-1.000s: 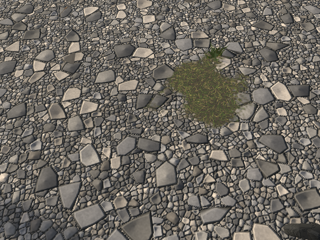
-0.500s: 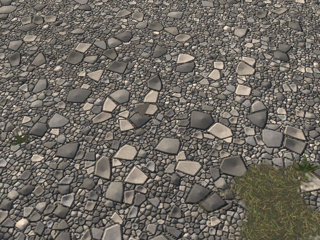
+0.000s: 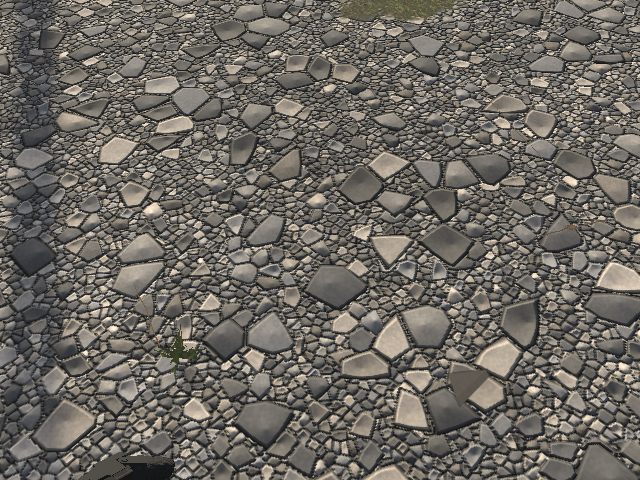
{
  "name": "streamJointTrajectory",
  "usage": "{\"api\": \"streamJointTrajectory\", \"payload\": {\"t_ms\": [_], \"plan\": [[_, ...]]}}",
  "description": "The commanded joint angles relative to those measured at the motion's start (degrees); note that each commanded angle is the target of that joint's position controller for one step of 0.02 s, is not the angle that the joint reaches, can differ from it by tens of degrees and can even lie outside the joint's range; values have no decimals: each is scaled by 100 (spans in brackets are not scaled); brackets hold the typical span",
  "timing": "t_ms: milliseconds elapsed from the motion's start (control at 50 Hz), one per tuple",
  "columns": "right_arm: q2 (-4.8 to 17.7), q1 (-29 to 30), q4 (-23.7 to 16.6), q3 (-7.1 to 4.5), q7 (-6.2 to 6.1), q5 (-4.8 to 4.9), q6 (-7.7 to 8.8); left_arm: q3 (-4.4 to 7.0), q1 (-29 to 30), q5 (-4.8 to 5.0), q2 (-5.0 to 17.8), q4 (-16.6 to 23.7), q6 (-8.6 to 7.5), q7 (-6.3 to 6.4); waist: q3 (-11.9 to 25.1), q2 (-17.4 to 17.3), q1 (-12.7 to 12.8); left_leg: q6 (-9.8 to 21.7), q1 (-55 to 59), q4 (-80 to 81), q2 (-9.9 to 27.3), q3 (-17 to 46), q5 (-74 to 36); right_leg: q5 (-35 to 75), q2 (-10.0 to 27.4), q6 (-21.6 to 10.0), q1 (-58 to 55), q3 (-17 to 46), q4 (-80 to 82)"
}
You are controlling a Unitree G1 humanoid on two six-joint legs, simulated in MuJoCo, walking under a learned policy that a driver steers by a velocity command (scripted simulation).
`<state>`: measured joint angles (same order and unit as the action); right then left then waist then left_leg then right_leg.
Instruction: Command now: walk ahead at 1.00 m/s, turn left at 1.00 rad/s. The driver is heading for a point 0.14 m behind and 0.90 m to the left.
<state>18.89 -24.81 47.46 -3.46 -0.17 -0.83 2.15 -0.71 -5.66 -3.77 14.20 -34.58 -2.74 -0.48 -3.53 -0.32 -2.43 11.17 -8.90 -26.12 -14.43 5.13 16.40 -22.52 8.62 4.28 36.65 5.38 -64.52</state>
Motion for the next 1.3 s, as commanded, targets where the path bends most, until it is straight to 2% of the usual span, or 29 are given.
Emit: {"api": "streamJointTrajectory", "payload": {"t_ms": [20,120,160,180,200,220,240,280,380,480,540,600,620,640,660,680,720,780,880,940,1000,1040,1060,1080,1100,1160,1180,1240,1300], "plan": [[828,652,-592,-220,14,-4,298,105,380,90,518,541,38,-61,-238,170,290,787,-1513,1574,1289,1847,-1391,1371,-146,69,-829,-447,1483],[1033,324,-420,-331,78,97,280,186,506,240,804,555,-7,-21,172,-95,29,230,-570,944,1403,1995,-3062,2442,-676,-208,-2083,-446,3091],[1340,439,-390,-396,79,48,252,387,-717,245,1237,235,-49,103,955,9,695,-77,-239,-799,1280,1843,-4389,1542,-973,-327,-3442,-486,3225],[1316,740,-447,-380,111,14,293,528,-1938,222,1505,-41,-67,209,1475,43,1409,-230,-879,-2306,1066,1647,-4145,1056,-707,-404,-4796,-394,3090],[396,907,-656,-145,81,-16,370,659,-3080,51,1879,-264,-102,324,2118,1067,1654,-269,-1922,-4476,645,1172,-515,-905,714,-538,-5999,1069,3321],[60,203,-1005,22,62,236,349,713,-2316,-56,2216,-124,-93,265,2566,2679,759,-397,-3234,-5538,400,548,1293,-2185,2036,-955,-6175,4505,4910],[477,496,-793,13,1,25,232,671,-1463,12,1582,40,-52,222,1654,1652,661,-358,-3678,-5823,1029,362,533,-3054,1797,-1116,-5273,4425,5075],[550,1345,-765,-21,153,-189,119,496,-1447,44,882,-167,-23,133,440,271,790,-435,-3462,-5298,1553,100,-25,-658,1197,-975,-3912,2098,4800],[-4,2081,-1389,162,449,-145,-176,398,-1676,249,554,-873,-280,-6,-19,352,341,-484,-3799,-4899,1921,-67,-399,1604,849,-738,-3222,-64,5312],[45,2999,-1826,265,616,-127,-196,435,-1622,224,823,-1110,-395,36,-492,256,185,-343,-3273,-2836,1770,-936,-1492,3274,409,-571,-3037,-1791,5870],[51,3059,-1747,275,621,-115,-165,492,-2032,218,1177,-1222,-321,125,-302,396,119,-50,-2290,-1973,1193,-1635,-1356,6705,384,-433,-3623,-2232,5285],[577,1025,-1131,23,428,-82,-141,622,-1697,204,1715,-1045,-77,227,839,796,-984,257,-99,-1814,716,-1473,-606,8765,733,-499,-3688,-2075,2535],[848,-244,-696,-164,303,-71,-117,621,-1395,179,1681,-892,-11,199,1344,614,-1463,465,1575,-1276,724,-1007,-520,7710,690,-540,-2742,-1968,732],[1175,14,-605,-372,141,82,-182,567,-1351,138,1311,-746,-1,80,1123,-551,-1008,623,2393,-876,1188,13,-16,2017,-317,-391,-1175,-1953,-1316],[1805,615,-989,-449,127,-122,-286,443,-1774,180,926,-101,-74,52,1771,-1366,-201,1660,3737,-288,2638,3139,-175,-770,-917,-107,978,-1239,-3198],[1592,119,-1060,-443,24,-142,-322,411,-1168,218,1162,103,-220,56,2131,-289,-593,1706,3658,642,2840,3953,476,-295,-744,-191,1401,-274,-3087],[1061,402,-709,-323,-78,-77,-132,322,-991,205,1035,-2,-279,73,542,547,-12,1205,1673,1200,2643,3121,-21,181,-199,-262,1074,-275,-1749],[560,741,-621,-92,-104,-4,191,240,-1352,-29,802,-189,32,11,197,407,600,963,-243,1296,2041,1978,-1068,-94,117,-122,-129,-308,-664],[506,359,-322,-92,53,57,429,68,241,150,426,300,-10,-162,-330,180,126,526,-936,1957,1411,900,-2063,2308,15,-262,-598,-765,1983],[630,0,-107,-112,87,149,500,110,583,265,522,312,-40,-184,-251,113,-123,317,-178,2238,1722,846,-3056,3417,-320,-567,-1066,-933,2872],[905,-206,93,-141,20,43,469,224,431,208,793,299,-63,-86,122,-202,21,41,1142,1159,1987,656,-6138,2407,-858,-878,-1345,-1122,3179],[1157,43,140,-200,-59,-145,352,441,-1237,240,1188,-196,-66,50,1009,-380,936,-160,1157,-843,2025,545,-6706,1544,-1110,-1007,-2969,-1007,3247],[960,316,103,-148,-86,-193,336,543,-2482,164,1422,-523,-61,160,1428,-280,1564,-274,213,-2562,1779,387,-5843,1359,-609,-1149,-4357,-604,3107],[-1,-458,-128,64,-53,127,375,713,-2820,-95,2069,-599,-108,177,2260,1570,1048,-678,-1806,-5596,715,-70,-1108,1513,1350,-1997,-6049,2244,3285],[263,-480,-52,68,-92,100,423,678,-2687,63,1735,-635,-87,33,2739,1430,1045,-630,-2550,-6274,298,430,1043,2638,1615,-2276,-6216,3987,4112],[262,852,-252,113,-80,-31,353,425,-1583,187,701,-722,-211,-47,724,-7,633,-695,-2924,-5435,1172,310,447,4907,989,-1887,-4052,1428,4205],[380,988,-381,44,-27,374,285,361,-1143,379,488,-533,-416,-17,523,433,560,-768,-2777,-5357,1476,297,705,5035,821,-1812,-3626,831,4624],[178,838,-392,59,-18,336,22,376,-403,433,606,-601,-562,-13,95,423,33,-972,-2375,-3729,1711,128,512,4930,577,-1535,-2507,-87,5049],[-126,1259,-621,153,137,183,71,510,-225,435,1043,-558,-463,157,279,535,167,-1173,-1391,-1485,1532,-616,-1664,4862,5,-1262,-1942,-1284,5107]]}}
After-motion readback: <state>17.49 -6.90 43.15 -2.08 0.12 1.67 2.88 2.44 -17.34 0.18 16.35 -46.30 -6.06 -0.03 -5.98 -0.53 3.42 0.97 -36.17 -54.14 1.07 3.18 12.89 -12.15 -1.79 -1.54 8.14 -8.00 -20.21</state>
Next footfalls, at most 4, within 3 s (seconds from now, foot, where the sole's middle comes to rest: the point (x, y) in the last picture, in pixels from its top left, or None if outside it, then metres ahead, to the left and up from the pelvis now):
0.18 right None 0.40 -0.19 -0.76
0.64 left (257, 370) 0.70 0.16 -0.76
1.06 right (187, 227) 1.13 0.36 -0.76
1.46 left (60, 228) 1.15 0.70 -0.76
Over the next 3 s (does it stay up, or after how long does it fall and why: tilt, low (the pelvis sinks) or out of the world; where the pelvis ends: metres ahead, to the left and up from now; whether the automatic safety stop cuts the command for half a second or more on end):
stays up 0.89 1.47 0.00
